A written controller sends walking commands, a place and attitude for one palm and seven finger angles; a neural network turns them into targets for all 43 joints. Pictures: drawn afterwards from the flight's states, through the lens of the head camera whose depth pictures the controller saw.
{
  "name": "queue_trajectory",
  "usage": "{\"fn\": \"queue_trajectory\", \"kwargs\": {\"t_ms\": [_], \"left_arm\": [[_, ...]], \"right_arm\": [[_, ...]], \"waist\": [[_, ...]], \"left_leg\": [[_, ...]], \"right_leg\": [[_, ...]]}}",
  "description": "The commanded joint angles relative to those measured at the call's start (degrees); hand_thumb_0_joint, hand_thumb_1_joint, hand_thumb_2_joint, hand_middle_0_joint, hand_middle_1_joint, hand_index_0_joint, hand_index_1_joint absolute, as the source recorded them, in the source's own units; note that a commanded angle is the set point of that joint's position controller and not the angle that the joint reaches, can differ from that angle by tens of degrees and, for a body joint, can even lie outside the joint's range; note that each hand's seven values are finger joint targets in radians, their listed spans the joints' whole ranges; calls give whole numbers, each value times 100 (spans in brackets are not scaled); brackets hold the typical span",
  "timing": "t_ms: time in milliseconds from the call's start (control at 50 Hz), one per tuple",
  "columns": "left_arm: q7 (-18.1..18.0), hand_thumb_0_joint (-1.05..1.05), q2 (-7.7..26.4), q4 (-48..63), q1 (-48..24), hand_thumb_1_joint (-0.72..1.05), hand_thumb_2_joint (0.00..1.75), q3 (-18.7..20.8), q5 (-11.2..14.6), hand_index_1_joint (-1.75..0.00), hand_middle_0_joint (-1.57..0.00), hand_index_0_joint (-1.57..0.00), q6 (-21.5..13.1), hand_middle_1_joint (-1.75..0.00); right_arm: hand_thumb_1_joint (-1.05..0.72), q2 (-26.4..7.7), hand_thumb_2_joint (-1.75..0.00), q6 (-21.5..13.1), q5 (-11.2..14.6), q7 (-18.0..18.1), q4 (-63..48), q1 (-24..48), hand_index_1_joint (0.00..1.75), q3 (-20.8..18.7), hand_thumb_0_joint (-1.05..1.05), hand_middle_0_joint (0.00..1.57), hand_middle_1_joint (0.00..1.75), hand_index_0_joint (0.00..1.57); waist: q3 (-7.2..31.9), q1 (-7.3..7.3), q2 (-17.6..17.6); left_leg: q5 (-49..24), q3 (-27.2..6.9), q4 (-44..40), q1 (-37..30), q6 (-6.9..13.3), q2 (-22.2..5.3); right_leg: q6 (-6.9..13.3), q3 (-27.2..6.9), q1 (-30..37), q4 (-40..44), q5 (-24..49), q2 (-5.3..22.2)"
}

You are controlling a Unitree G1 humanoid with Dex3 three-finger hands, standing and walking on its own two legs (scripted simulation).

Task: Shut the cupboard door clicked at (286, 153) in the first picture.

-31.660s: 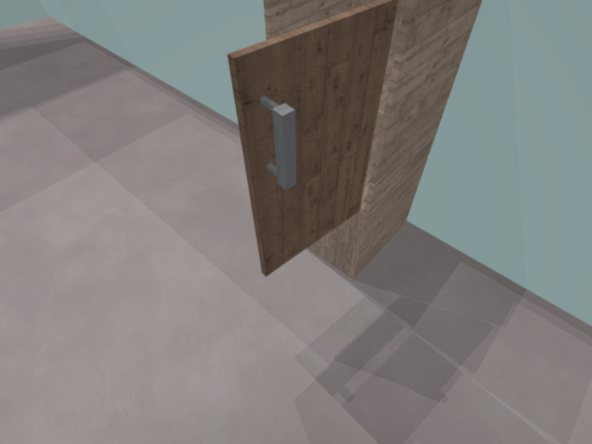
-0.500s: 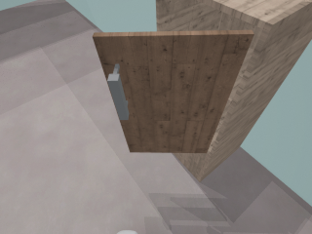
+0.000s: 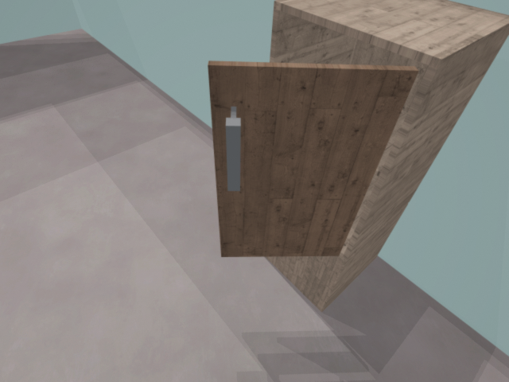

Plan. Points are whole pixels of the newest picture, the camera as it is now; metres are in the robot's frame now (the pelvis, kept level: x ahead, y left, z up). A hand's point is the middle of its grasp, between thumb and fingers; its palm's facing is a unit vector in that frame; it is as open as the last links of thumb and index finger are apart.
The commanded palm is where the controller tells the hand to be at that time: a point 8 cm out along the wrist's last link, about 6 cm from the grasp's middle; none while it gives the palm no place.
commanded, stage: come to a stop and stand still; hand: left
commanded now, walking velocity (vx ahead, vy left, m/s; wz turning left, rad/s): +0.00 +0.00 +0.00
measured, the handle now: (233, 149) +0.51 +0.08 +0.10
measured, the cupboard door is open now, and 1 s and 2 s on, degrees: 51 51 51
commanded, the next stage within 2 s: look again from close up in 0.98 s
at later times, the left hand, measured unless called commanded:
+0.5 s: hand out of the picture +0.01 +0.21 -0.15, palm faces -0.03 -0.95 -0.32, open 7.4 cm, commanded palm none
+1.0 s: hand out of the picture +0.08 +0.18 -0.14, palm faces -0.02 -0.95 -0.31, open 7.4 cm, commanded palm none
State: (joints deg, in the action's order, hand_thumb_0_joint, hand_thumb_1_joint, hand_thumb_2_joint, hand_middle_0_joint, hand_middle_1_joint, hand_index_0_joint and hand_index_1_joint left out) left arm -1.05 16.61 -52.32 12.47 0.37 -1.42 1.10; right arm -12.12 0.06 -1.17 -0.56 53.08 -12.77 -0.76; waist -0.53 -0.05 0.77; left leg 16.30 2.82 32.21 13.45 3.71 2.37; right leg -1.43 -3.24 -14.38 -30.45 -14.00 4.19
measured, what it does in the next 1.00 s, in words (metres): stands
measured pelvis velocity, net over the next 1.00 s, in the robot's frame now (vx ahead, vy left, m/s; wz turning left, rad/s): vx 0.01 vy -0.05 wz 0.02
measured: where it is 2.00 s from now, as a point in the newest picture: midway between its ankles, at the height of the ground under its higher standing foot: outside the picture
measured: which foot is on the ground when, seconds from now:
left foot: down 0.00-1.00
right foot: down 0.00-1.00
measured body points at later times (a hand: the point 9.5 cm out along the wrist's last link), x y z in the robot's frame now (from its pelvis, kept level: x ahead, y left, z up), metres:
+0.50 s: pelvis -0.01 -0.02 +0.01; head -0.01 -0.02 +0.46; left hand +0.02 +0.26 -0.13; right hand +0.05 -0.32 -0.12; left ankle +0.02 +0.08 -0.73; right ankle +0.03 -0.18 -0.73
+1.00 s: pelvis +0.01 -0.05 +0.01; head +0.01 -0.05 +0.46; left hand +0.09 +0.23 -0.12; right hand +0.08 -0.33 -0.12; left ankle +0.02 +0.08 -0.73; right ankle +0.03 -0.18 -0.73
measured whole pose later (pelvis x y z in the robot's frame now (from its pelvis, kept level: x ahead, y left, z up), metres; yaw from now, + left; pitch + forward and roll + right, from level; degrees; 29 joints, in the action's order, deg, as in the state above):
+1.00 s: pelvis +0.01 -0.05 +0.01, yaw +1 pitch -2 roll +0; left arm -0.2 17.5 -60.8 7.8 -0.8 -0.8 -1.0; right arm -17.7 -0.3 -0.6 -0.8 63.8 -7.0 -0.5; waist -2.4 -0.5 0.1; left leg 10.9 -0.1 21.9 9.0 -0.6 -0.6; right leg -1.3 -0.2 -10.2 -22.0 -9.8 1.5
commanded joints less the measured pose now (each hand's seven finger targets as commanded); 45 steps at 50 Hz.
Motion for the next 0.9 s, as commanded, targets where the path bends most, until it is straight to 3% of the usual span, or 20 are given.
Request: {"fn": "queue_trajectory", "kwargs": {"t_ms": [0,60,240,460,580,880], "left_arm": [[-28,0,837,254,-15,90,90,211,-16,-30,-20,-20,-127,-30],[-18,0,958,160,-21,90,90,214,-11,-30,-20,-20,-163,-30],[1,0,1168,-222,14,90,90,169,4,-30,-20,-20,-201,-30],[1,0,1256,-498,-119,90,90,120,37,-30,-20,-20,-256,-30],[-10,0,1236,-567,-245,90,90,118,54,-30,-20,-20,-295,-30],[-11,0,1232,-531,-539,90,90,155,58,-30,-20,-20,-323,-30]], "right_arm": [[-90,-1425,-90,-183,-10,95,-352,312,30,-387,0,20,30,20],[-90,-1525,-90,-191,1,78,-248,320,30,-383,0,20,30,20],[-90,-1706,-90,-166,34,50,118,412,30,-348,0,20,30,20],[-90,-1710,-90,-172,63,54,454,504,30,-279,0,20,30,20],[-90,-1656,-90,-198,64,63,590,610,30,-232,0,20,30,20],[-90,-1609,-90,-181,47,61,732,773,30,-202,0,20,30,20]], "waist": [[-251,44,-369],[-188,36,-212],[-258,13,-206],[-125,-38,-60],[119,-32,56],[170,-18,41]], "left_leg": [[903,-1232,-1719,624,0,-946],[912,-1201,-1724,541,-13,-920],[1052,-1113,-1762,425,-78,-853],[257,-868,-1472,17,-177,-761],[-549,-765,-1308,-255,-209,-763],[-886,-727,-1355,-403,-288,-781]], "right_leg": [[193,168,94,234,-33,-52],[212,98,156,388,-38,30],[227,-94,108,756,-224,163],[220,-306,30,1099,-196,293],[224,-315,194,1136,265,324],[229,-282,424,1306,531,337]]}}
